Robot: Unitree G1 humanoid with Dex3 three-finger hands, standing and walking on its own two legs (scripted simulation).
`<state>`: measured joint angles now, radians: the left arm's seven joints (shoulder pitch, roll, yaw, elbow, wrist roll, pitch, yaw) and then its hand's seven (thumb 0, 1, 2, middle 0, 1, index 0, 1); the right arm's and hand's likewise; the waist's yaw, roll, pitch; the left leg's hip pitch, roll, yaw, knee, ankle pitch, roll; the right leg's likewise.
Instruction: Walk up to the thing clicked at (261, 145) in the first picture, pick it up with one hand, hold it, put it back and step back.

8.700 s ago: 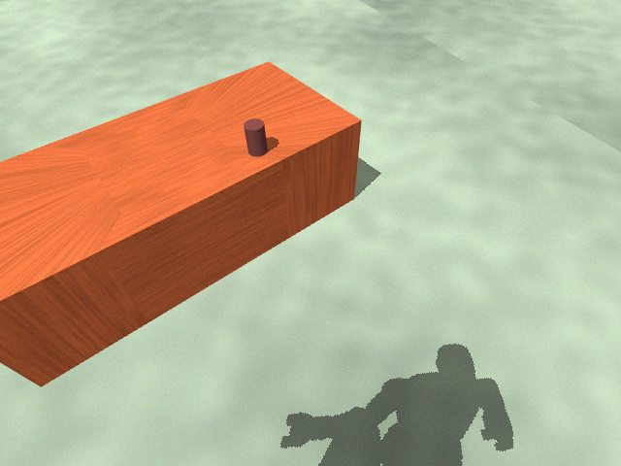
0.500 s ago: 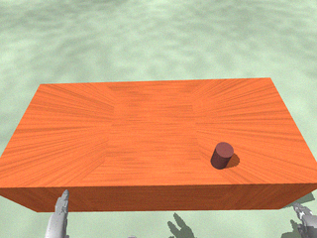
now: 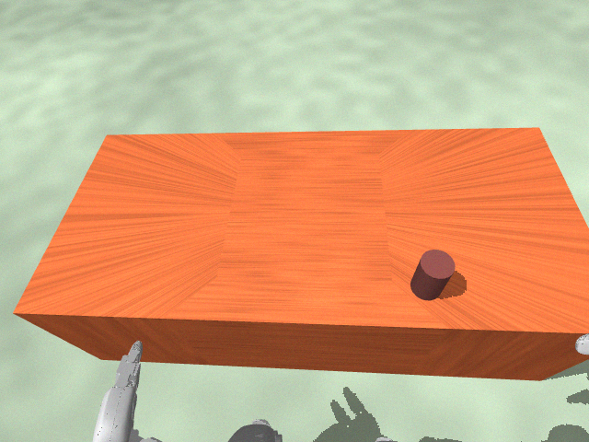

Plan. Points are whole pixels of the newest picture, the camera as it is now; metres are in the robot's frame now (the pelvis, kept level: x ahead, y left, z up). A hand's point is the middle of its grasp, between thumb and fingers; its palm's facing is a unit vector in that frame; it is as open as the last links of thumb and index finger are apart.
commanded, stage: go down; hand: right
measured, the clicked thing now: (431, 275) +0.48 -0.22 -0.26
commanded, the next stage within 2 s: approach in 1.14 s
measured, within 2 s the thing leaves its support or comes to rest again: neither
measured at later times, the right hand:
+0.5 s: hand out of the picture +0.35 -0.38 +0.02, palm faces +0.22 +0.97 -0.11, open 17.3 cm
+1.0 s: hand out of the picture +0.37 -0.40 +0.04, palm faces +0.23 +0.97 -0.08, open 17.6 cm
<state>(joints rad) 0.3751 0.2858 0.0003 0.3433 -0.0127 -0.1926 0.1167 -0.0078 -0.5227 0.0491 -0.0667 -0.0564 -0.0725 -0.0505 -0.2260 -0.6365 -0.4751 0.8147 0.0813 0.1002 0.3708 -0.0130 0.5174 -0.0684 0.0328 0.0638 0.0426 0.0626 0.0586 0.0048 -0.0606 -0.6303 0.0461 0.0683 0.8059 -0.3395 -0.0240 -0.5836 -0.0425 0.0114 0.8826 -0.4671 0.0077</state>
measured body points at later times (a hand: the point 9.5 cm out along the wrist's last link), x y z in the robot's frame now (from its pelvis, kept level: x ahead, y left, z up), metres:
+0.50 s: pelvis +0.00 -0.01 +0.00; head +0.08 -0.04 +0.44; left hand +0.15 +0.26 -0.05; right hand +0.34 -0.43 +0.03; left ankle +0.03 +0.14 -0.70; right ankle -0.02 -0.12 -0.70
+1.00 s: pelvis -0.01 -0.01 -0.01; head +0.09 -0.05 +0.43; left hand +0.14 +0.26 -0.04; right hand +0.36 -0.45 +0.05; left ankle +0.03 +0.14 -0.70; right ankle -0.02 -0.12 -0.70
